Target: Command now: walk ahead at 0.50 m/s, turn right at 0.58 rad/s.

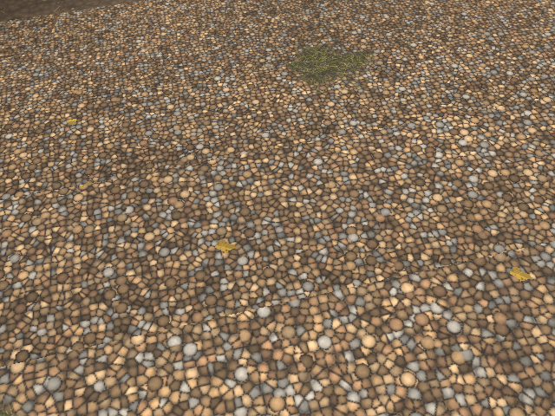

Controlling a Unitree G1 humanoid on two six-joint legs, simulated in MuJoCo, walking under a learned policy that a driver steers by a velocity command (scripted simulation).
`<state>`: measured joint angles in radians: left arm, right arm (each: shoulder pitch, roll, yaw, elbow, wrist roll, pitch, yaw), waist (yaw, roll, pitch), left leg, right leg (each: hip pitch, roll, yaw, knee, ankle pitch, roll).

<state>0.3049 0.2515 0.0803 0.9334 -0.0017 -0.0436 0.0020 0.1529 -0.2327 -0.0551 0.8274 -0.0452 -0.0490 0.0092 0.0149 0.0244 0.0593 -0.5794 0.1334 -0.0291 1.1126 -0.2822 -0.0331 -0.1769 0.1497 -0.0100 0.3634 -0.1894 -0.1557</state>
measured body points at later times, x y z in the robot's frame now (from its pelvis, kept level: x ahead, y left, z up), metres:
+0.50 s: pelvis +0.29 +0.05 +0.00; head +0.31 +0.06 +0.45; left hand +0.37 +0.30 -0.14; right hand +0.34 -0.23 -0.12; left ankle +0.34 +0.11 -0.74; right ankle +0.18 -0.06 -0.64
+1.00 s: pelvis +0.49 -0.02 -0.01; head +0.52 -0.05 +0.44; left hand +0.67 +0.20 -0.10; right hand +0.49 -0.29 -0.16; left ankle +0.40 +0.10 -0.65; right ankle +0.57 -0.11 -0.74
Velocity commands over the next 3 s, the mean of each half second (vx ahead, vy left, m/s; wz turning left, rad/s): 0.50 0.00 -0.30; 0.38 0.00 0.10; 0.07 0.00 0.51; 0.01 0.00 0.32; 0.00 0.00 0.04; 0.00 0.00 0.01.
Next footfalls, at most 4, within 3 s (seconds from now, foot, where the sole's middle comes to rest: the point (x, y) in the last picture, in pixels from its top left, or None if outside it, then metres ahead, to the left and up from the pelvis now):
0.34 left None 0.38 0.11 -0.78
0.86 right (351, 356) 0.61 -0.12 -0.78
1.36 left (261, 401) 0.50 0.10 -0.78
1.86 right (339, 376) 0.56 -0.09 -0.78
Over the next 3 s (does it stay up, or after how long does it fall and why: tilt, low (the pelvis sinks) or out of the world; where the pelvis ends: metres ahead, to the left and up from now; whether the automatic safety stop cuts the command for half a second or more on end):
stays up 0.51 -0.02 0.01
